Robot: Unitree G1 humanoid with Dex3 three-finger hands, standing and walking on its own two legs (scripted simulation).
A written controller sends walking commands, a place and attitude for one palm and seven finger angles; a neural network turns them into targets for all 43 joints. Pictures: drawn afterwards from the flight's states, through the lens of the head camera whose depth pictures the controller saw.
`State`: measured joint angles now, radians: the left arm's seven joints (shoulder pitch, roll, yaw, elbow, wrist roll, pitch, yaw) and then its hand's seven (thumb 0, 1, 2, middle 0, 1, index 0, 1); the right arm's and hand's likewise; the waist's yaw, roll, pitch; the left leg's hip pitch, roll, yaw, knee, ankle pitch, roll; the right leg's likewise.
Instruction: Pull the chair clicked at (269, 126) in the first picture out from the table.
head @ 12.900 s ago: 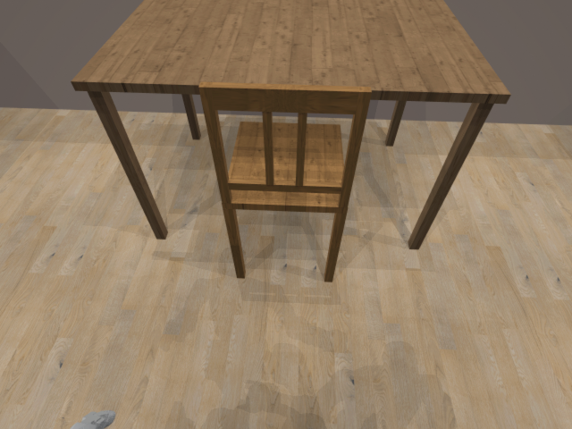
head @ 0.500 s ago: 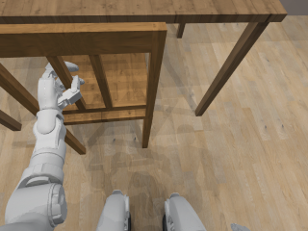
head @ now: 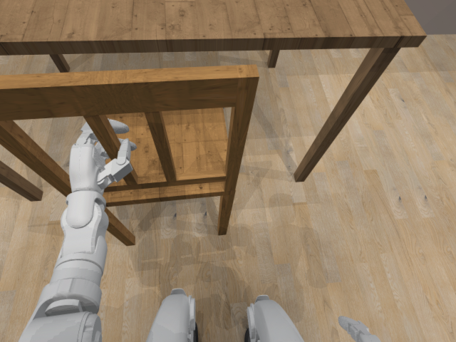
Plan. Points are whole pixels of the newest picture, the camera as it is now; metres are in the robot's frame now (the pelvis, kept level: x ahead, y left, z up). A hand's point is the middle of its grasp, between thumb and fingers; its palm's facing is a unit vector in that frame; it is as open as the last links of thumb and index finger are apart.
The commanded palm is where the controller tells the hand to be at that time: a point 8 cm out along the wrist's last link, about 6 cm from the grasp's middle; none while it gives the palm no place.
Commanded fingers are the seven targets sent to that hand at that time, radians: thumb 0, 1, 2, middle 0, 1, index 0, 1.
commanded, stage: hook a spindle and tug to test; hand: left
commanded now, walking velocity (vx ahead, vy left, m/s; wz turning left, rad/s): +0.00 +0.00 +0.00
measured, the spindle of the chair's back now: (116, 152) +0.45 +0.20 +0.00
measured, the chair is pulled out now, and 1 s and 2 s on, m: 0.03 0.17 0.26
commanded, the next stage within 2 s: step backward, pulling the chair out in 0.04 s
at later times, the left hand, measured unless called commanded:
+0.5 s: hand (131, 174) +0.38 +0.15 +0.04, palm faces +0.06 -0.99 -0.14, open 5.4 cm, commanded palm +0.37 +0.20 +0.04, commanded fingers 0.00 0.90 0.90 -0.50 -1.45 -0.50 -1.45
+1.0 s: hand (137, 234) +0.29 +0.13 +0.04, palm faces +0.08 -0.99 -0.14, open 5.4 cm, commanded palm +0.29 +0.19 +0.04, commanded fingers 0.00 0.90 0.90 -0.50 -1.45 -0.50 -1.45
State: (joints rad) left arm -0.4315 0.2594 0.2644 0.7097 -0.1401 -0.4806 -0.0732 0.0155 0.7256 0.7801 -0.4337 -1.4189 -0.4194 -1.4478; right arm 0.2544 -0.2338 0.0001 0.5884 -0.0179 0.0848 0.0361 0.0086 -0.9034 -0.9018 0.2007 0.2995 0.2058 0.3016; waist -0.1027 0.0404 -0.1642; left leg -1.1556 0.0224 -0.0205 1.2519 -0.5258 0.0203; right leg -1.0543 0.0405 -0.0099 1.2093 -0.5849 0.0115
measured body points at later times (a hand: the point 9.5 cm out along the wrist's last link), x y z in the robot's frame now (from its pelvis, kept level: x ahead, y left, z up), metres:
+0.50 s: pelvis +0.00 +0.01 +0.09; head +0.09 +0.02 +0.53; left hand +0.38 +0.21 +0.05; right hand +0.08 -0.26 -0.03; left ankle +0.03 +0.10 -0.63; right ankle -0.01 -0.13 -0.63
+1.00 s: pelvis -0.06 +0.00 +0.10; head +0.01 -0.01 +0.54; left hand +0.28 +0.19 +0.05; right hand +0.02 -0.27 -0.04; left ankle +0.03 +0.11 -0.63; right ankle -0.01 -0.13 -0.63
